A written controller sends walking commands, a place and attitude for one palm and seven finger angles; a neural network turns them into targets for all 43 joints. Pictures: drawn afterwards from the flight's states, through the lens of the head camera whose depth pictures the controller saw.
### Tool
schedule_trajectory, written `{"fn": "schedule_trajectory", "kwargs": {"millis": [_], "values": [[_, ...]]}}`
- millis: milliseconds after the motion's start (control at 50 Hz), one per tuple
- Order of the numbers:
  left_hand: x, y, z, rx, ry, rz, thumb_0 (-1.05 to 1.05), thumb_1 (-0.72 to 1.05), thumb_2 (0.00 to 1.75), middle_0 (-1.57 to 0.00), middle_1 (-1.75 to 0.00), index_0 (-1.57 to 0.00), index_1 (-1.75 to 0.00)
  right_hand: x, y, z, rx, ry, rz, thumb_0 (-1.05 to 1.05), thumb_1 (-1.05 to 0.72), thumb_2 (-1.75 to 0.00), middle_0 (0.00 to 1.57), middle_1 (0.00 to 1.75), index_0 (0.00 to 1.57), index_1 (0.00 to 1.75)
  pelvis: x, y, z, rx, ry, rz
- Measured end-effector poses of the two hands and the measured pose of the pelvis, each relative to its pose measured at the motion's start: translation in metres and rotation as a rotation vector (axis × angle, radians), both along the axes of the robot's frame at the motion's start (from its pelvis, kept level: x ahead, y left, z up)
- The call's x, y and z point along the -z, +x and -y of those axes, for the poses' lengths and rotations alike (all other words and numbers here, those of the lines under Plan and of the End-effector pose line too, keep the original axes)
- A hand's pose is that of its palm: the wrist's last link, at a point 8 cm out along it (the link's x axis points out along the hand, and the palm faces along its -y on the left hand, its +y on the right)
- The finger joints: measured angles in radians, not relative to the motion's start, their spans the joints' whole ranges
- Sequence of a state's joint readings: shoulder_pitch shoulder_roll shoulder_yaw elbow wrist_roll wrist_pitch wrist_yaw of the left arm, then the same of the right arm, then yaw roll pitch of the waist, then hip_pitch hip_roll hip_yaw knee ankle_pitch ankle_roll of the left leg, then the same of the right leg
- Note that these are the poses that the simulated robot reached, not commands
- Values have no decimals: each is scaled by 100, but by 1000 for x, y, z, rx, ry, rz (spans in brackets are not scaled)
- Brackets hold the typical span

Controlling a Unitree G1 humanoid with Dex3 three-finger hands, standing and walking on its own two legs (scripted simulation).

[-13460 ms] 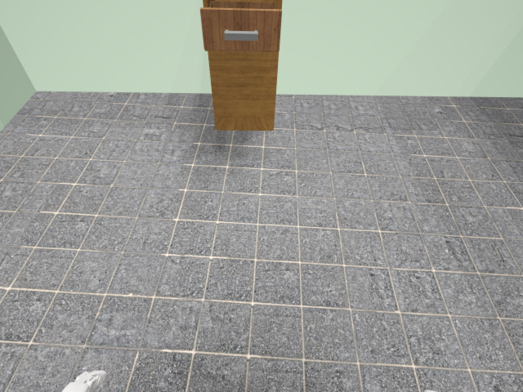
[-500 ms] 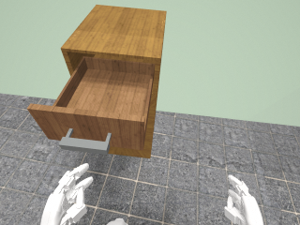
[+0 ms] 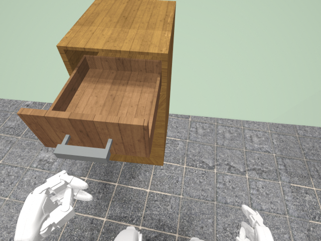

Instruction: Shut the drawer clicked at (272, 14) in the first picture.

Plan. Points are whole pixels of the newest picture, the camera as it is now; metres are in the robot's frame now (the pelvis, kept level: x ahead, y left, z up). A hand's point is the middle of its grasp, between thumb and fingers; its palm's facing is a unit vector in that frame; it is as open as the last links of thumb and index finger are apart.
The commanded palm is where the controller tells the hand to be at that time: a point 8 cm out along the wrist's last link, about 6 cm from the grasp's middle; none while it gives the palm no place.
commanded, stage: raise the hand and make a fist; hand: left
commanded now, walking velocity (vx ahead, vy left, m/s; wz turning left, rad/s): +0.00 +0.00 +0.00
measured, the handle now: (85, 146) +0.35 +0.22 +0.02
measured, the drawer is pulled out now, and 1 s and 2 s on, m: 0.29 0.29 0.29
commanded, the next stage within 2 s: bring the fist close to the handle in 1.08 s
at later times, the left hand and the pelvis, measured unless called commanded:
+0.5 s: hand (66, 209) +0.17 +0.19 +0.10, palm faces -0.04 -1.00 -0.06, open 3.2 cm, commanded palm +0.13 +0.25 +0.11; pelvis +0.02 +0.01 +0.01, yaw +1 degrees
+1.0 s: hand (64, 204) +0.18 +0.19 +0.11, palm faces -0.03 -1.00 -0.09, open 3.3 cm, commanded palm +0.14 +0.24 +0.12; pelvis +0.01 +0.01 +0.02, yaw +1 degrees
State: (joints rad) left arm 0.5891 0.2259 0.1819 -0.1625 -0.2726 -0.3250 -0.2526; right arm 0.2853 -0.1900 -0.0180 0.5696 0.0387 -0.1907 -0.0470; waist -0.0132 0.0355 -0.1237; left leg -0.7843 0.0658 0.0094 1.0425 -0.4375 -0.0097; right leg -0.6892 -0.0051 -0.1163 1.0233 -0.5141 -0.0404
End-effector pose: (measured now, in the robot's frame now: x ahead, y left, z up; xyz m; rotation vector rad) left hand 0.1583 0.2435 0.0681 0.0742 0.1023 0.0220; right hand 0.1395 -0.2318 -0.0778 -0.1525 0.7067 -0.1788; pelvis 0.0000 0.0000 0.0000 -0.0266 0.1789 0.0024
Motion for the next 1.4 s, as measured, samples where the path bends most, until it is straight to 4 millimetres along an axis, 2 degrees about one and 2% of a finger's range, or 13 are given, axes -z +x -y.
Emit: {"fn": "schedule_trajectory", "kwargs": {"millis": [80, 180, 340, 460, 640, 900, 1060, 1260, 1400], "values": [[-1, -10, 1, 26, 6, -10, 2, 90, 90, -92, -109, -92, -109, -4, 5, 11, 4, -32, 11, 2, -91, -90, 20, 30, 20, 30, -1, 3, -3, -3, 0, -5], [-4, -12, 7, 78, -10, 8, 2, 90, 90, -102, -120, -102, -120, -17, 25, 12, -11, -58, 83, 2, -91, -90, 20, 30, 20, 30, -1, 4, -7, -5, -4, -3], [-25, -2, 1, 38, -6, 80, 2, 90, 90, -118, -137, -118, -138, -37, 60, -14, -62, -16, 186, 2, -91, -90, 20, 30, 20, 30, -6, 9, -10, -11, -7, 14], [-29, -2, 4, 62, -15, 28, 2, 90, 90, -130, -150, -130, -150, -49, 72, -32, -100, 17, 224, 2, -91, -90, 20, 30, 20, 30, -13, 14, -13, -14, -8, 33], [-48, -11, -6, 34, 11, 63, 2, 90, 90, -138, -158, -138, -158, -52, 68, -36, -122, 19, 215, 2, -90, -90, 20, 30, 20, 30, -18, 15, -15, -20, -12, 58], [-48, -2, 5, 73, -4, 44, 2, 90, 90, -139, -160, -139, -160, -52, 49, -24, -87, 3, 203, 2, -91, -90, 20, 30, 20, 30, -22, 12, -15, -13, -5, 73], [-52, -3, 4, 43, 17, 48, 2, 90, 90, -139, -160, -139, -160, -50, 48, -18, -78, 7, 195, 2, -91, -90, 20, 30, 20, 30, -23, 15, -11, -12, -1, 72], [-47, -2, 5, 45, 15, 36, 2, 90, 90, -139, -160, -139, -160, -49, 58, -14, -91, 9, 205, 2, -91, -90, 20, 30, 20, 30, -23, 18, -5, -18, 1, 66], [-31, 8, 11, 52, -11, 16, 2, 90, 90, -139, -160, -139, -160, -44, 61, -9, -102, -6, 191, 2, -91, -90, 20, 30, 20, 30, -20, 18, -1, -22, 2, 47]]}}
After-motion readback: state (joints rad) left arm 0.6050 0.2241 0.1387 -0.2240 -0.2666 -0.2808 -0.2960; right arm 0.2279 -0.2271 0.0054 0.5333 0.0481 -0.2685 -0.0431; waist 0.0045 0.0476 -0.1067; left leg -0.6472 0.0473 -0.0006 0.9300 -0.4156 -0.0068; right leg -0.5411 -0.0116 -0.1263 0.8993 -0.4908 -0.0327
